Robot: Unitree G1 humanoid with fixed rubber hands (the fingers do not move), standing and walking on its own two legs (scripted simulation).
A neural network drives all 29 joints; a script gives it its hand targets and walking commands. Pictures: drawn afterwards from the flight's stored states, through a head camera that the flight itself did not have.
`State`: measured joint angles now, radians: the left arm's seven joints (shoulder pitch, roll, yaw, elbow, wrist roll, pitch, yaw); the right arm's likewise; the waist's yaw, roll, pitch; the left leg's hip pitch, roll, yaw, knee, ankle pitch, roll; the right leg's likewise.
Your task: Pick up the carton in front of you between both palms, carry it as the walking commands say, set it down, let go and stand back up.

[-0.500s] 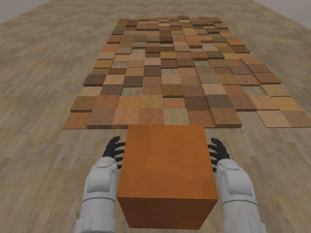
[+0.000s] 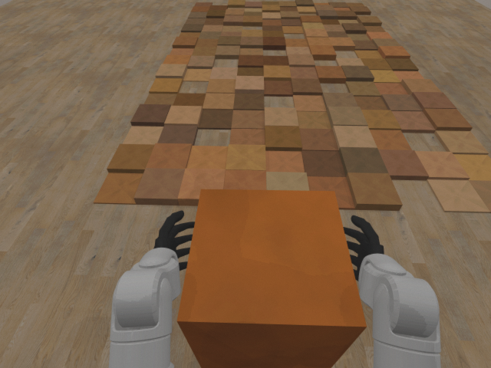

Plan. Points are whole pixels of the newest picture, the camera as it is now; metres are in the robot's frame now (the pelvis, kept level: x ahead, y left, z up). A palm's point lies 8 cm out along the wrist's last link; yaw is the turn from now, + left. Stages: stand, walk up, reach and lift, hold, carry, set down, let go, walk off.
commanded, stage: carry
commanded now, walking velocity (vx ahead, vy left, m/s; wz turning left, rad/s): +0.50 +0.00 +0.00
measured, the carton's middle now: (265, 285) +0.26 -0.01 +0.01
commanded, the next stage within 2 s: none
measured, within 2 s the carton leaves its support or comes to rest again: neither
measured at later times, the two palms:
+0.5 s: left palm (182, 127) +0.59 +0.17 +0.09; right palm (318, 132) +0.56 -0.12 +0.10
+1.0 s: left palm (207, 33) +0.96 +0.15 +0.16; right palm (308, 36) +0.97 -0.15 +0.15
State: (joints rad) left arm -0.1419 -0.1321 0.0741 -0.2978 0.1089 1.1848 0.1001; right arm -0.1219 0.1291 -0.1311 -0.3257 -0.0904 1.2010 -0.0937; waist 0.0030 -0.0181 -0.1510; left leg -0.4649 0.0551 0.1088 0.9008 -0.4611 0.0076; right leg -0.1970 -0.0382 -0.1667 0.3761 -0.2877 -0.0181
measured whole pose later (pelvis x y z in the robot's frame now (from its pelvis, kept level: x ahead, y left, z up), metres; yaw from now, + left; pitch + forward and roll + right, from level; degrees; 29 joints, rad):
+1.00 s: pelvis +0.63 +0.00 +0.00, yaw -1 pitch +5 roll +1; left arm -0.58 -0.06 0.20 -0.24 0.06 1.30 0.13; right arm -0.58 0.05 -0.20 -0.26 -0.09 1.33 -0.11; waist 0.04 0.01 -0.04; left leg -0.67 0.09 0.09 0.80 -0.15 0.03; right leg -0.13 -0.01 -0.20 0.34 -0.30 -0.05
